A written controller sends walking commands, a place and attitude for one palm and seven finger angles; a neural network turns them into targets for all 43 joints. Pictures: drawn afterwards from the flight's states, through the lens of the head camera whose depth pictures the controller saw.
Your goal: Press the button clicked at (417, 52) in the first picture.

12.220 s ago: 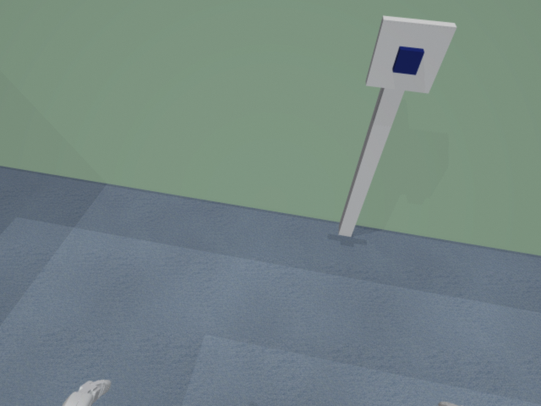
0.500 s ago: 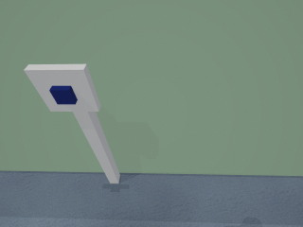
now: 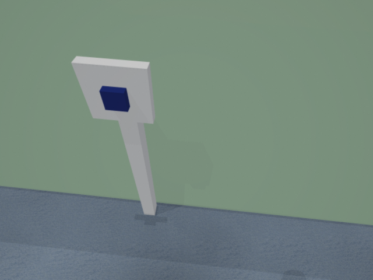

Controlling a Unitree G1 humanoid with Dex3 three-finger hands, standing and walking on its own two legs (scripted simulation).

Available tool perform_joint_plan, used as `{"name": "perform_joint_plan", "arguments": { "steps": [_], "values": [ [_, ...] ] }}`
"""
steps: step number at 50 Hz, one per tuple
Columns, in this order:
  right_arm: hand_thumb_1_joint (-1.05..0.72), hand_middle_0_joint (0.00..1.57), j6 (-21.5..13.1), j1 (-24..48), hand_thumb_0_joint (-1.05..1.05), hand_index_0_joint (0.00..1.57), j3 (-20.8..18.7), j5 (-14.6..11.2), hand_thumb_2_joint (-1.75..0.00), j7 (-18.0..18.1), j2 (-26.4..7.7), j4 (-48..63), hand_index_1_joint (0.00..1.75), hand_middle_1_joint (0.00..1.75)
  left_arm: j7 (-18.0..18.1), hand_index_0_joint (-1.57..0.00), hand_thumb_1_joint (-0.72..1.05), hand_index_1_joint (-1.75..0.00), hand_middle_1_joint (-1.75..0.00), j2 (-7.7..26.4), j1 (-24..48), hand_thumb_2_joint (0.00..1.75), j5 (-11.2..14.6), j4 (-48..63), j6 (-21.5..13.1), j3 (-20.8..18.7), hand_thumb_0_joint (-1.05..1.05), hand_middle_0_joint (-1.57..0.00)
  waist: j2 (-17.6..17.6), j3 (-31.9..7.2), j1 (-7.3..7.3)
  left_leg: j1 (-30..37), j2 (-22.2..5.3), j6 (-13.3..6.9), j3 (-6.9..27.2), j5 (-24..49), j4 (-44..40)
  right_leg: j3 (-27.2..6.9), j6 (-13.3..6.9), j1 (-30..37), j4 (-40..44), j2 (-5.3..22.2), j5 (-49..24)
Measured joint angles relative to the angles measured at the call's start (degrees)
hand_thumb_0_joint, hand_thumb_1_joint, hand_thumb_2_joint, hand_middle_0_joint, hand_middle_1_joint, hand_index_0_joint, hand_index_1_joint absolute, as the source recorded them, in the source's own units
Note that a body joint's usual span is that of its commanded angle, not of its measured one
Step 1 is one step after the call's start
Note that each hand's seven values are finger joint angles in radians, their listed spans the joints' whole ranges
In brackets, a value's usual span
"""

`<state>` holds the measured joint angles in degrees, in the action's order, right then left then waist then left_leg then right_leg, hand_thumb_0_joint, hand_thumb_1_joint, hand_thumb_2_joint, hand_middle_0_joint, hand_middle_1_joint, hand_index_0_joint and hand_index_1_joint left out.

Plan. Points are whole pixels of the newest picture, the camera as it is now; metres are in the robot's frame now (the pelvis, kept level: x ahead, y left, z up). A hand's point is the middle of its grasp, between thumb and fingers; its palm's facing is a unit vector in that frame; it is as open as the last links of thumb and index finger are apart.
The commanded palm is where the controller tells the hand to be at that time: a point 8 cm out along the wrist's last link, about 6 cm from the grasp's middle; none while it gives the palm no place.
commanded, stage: come to a stop and stand still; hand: left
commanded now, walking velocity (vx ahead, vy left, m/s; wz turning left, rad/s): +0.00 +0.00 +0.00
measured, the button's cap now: (115, 98) +0.51 +0.24 +0.09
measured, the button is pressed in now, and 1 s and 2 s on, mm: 0 0 0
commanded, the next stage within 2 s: look again from close up in 1.12 s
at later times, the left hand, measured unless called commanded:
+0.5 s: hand out of the picture +0.02 +0.17 -0.16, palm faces -0.05 -0.98 -0.21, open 7.3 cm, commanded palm none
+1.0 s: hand out of the picture +0.01 +0.12 -0.17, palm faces +0.01 -0.99 -0.17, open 7.4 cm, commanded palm none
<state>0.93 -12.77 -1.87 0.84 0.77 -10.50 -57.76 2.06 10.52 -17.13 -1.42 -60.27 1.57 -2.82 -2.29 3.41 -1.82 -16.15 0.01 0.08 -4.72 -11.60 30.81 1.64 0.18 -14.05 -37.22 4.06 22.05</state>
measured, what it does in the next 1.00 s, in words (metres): steps on the spot: right foot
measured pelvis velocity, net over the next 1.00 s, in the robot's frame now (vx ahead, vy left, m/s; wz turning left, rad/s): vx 0.03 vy -0.03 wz -0.04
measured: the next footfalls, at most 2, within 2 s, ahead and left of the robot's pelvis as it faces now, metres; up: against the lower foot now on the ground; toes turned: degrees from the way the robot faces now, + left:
right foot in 0.38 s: +0.04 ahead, -0.08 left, +0.00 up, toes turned -3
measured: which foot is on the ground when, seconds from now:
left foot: down 0.00-1.00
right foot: up 0.00-0.36, down 0.38-1.00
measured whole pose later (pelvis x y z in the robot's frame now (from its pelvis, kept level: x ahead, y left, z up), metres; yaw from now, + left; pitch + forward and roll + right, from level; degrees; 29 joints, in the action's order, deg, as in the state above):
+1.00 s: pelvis +0.03 -0.03 +0.01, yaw -2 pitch +0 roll +1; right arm -0.4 -14.6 0.6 0.2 3.1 -8.0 -66.4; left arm 2.4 6.0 -19.8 -0.6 -64.7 -1.4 0.6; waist -0.7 1.6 -0.4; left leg -12.3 -3.1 1.9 -5.2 -14.0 26.9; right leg 3.9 -5.1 -3.6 -24.4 -3.5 20.7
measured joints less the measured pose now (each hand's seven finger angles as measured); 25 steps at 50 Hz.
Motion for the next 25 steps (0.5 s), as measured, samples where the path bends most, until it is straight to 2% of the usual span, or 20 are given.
{"name": "perform_joint_plan", "arguments": {
  "steps": [3,5,8,11,16,19,20,23,25],
  "values": [
    [-0.91,0.20,0.16,0.03,0.00,0.19,0.26,0.40,-0.90,-0.03,0.52,1.11,0.30,0.30,0.28,-0.20,0.90,-0.30,-0.30,0.97,1.04,0.90,-0.06,0.73,1.15,-0.47,0.00,-0.20,-0.07,-0.41,-0.04,-1.21,0.75,-2.44,-1.54,-2.11,1.86,-0.95,-1.43,-5.13,-11.52,-0.10,7.27],
    [-0.91,0.20,-0.03,-0.15,0.00,0.19,0.71,0.58,-0.90,0.03,1.23,1.07,0.30,0.30,0.12,-0.20,0.91,-0.30,-0.30,1.40,1.66,0.90,-0.26,1.02,0.91,-0.49,0.00,-0.20,0.20,-1.00,0.41,-1.31,1.22,-3.12,-1.98,-1.73,0.66,-0.90,-2.01,-7.79,-17.74,-0.57,6.39],
    [-0.94,0.20,-0.66,-0.91,0.00,0.20,0.75,0.80,-0.90,0.66,1.51,0.28,0.30,0.30,-0.31,-0.20,0.91,-0.30,-0.30,1.40,1.86,0.90,-0.41,1.35,0.05,-0.11,0.00,-0.20,0.54,-2.34,0.98,-0.88,1.92,-3.62,-2.46,0.12,-2.44,-0.31,-1.92,-8.80,-19.83,-1.11,3.90],
    [-0.95,0.20,-1.16,-1.98,0.01,0.20,0.92,0.93,-0.90,0.75,1.57,-0.40,0.30,0.30,-0.71,-0.20,0.91,-0.30,-0.30,0.71,1.64,0.90,-0.40,1.51,-0.15,0.50,0.00,-0.20,0.94,-3.51,1.63,-0.62,2.13,-3.87,-2.91,1.48,-5.02,0.22,-1.72,-7.58,-16.48,-1.77,3.63],
    [-0.93,0.20,-1.27,-3.50,0.01,0.20,0.95,1.15,-0.90,0.77,1.73,-1.24,0.30,0.30,-1.27,-0.20,0.91,-0.30,-0.30,-1.12,1.67,0.90,-0.35,1.54,0.19,1.34,0.00,-0.20,1.73,-3.61,3.24,-1.13,1.30,-3.41,-3.43,2.25,-6.10,0.36,-1.94,-3.38,-5.53,-2.87,5.69],
    [-0.92,0.20,-0.97,-4.61,0.00,0.20,0.89,0.82,-0.90,0.75,1.88,-2.15,0.30,0.30,-1.10,-0.20,0.93,-0.30,-0.30,-1.06,1.61,0.90,-0.20,1.48,-0.30,1.29,0.01,-0.20,1.67,-3.15,3.54,-2.19,0.48,-2.46,-3.76,1.33,-3.96,0.12,-2.43,0.71,5.61,-3.19,-0.69],
    [-0.92,0.20,-0.76,-4.81,0.00,0.20,0.84,0.59,-0.90,0.73,1.73,-2.76,0.30,0.30,-0.99,-0.20,0.93,-0.30,-0.30,-1.31,1.74,0.90,-0.18,1.20,-0.57,1.39,0.01,-0.20,2.33,-2.65,3.58,-2.40,-0.34,-2.03,-3.44,0.73,-2.76,0.47,-2.66,1.28,6.58,-3.91,-3.19],
    [-0.92,0.20,-0.04,-6.18,0.01,0.20,1.18,0.34,-0.90,0.54,1.63,-4.61,0.30,0.30,-0.68,-0.20,0.94,-0.30,-0.30,-1.67,0.76,0.90,0.25,0.49,-1.45,2.19,0.01,-0.20,3.22,-2.88,3.91,-2.20,-1.51,-0.80,-1.69,-3.02,-1.03,1.63,-3.46,3.06,7.93,-5.42,-3.08],
    [-0.91,0.20,-0.05,-6.91,0.01,0.20,1.55,0.37,-0.90,0.47,1.84,-5.67,0.30,0.30,-0.52,-0.20,0.93,-0.30,-0.30,-1.79,0.12,0.90,0.55,-0.13,-2.01,2.55,0.01,-0.20,3.19,-3.07,3.94,-1.65,-2.11,-0.36,-0.94,-1.49,-1.36,2.19,-3.88,4.17,8.81,-6.19,-2.65]
  ]
}}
